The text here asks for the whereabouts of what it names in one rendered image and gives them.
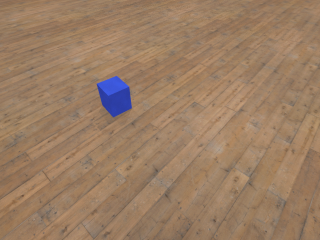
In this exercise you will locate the carton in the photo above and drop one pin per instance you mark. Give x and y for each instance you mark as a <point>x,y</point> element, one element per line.
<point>115,95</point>

